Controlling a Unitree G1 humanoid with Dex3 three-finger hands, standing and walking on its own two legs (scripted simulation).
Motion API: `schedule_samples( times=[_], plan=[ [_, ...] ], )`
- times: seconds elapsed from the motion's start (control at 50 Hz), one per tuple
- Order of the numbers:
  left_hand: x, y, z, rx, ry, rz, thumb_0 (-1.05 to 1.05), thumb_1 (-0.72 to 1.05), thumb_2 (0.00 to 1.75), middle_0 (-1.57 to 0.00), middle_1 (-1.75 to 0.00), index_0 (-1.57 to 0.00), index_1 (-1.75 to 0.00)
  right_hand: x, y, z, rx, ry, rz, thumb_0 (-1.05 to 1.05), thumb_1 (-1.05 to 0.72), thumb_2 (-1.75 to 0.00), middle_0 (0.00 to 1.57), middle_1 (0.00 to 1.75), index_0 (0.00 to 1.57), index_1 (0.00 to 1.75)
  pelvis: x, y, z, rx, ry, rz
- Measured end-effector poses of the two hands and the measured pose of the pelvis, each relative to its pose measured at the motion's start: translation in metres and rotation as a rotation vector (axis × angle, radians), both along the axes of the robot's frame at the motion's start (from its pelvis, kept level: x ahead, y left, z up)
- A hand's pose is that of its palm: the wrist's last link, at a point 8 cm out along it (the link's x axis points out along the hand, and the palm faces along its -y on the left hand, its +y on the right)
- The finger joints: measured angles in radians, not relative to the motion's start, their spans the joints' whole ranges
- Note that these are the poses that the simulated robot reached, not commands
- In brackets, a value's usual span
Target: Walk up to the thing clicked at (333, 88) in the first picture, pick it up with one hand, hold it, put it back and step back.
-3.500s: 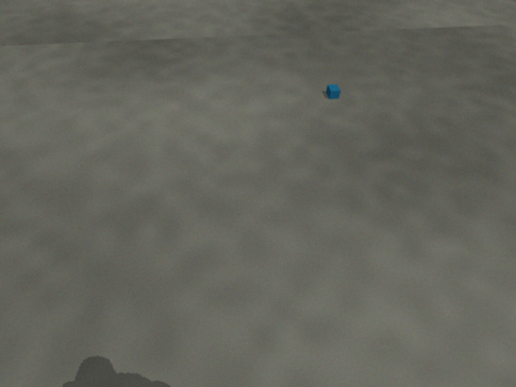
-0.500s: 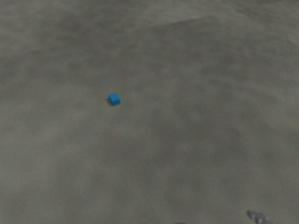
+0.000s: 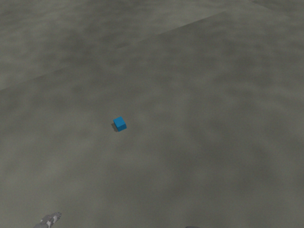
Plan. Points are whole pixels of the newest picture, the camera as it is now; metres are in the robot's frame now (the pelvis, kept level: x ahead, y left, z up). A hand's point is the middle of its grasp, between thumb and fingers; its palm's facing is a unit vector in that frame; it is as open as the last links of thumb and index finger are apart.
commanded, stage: walk up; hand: left
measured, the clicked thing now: (119, 123) +0.97 +0.30 -0.74
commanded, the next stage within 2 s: none
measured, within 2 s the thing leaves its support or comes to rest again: neither
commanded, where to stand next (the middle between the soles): +0.59 +0.06 m, yaw +0 degrees
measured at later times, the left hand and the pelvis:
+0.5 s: hand (47, 213) +0.20 +0.35 -0.16, palm faces -0.02 -0.94 -0.33, open 7.4 cm; pelvis +0.17 +0.07 +0.00, yaw +2 degrees
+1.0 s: hand (74, 141) +0.43 +0.30 -0.12, palm faces -0.02 -0.91 -0.41, open 7.4 cm; pelvis +0.34 +0.03 +0.00, yaw +0 degrees
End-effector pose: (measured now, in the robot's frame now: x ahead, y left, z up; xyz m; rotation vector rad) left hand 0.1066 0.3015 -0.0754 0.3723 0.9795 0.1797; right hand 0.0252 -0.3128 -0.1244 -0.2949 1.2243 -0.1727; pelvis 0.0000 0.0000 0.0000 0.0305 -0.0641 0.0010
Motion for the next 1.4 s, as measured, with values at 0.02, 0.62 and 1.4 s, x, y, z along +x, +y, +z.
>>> schedule_samples(
  times=[0.02,0.62,1.4],
  plan=[
    [0.0,-0.001,0.003,0.0,0.007,0.009,0.0,0.9,0.89,-0.2,-0.3,-0.2,-0.3,0.015,-0.001,0.003,0.002,-0.018,0.007,0.01,-0.9,-0.9,0.21,0.3,0.21,0.3,0.007,0.0,0.003,-0.001,-0.001,-0.002],
    [0.143,0.094,-0.035,-0.066,0.184,0.062,0.01,0.9,0.89,-0.2,-0.3,-0.2,-0.3,0.233,0.077,0.056,-0.096,-0.109,0.037,0.0,-0.9,-0.9,0.21,0.3,0.21,0.3,0.209,0.076,0.011,-0.041,-0.007,0.018],
    [0.365,0.097,-0.051,-0.04,0.201,0.083,0.01,0.9,0.89,-0.2,-0.3,-0.2,-0.3,0.483,0.066,0.038,-0.134,-0.101,0.06,0.0,-0.9,-0.9,0.21,0.3,0.21,0.3,0.445,0.079,-0.01,-0.042,0.009,0.012]
  ],
)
